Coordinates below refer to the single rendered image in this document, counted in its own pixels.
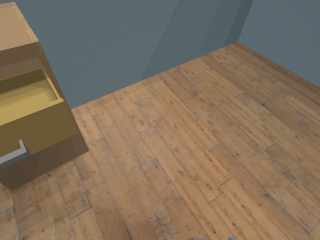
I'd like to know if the handle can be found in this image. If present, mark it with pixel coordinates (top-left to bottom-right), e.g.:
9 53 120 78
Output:
0 139 30 170

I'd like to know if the drawer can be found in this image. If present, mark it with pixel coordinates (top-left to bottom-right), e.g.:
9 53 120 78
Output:
0 67 79 157

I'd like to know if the cabinet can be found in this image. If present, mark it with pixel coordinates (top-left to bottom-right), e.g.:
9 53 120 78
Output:
0 2 89 190

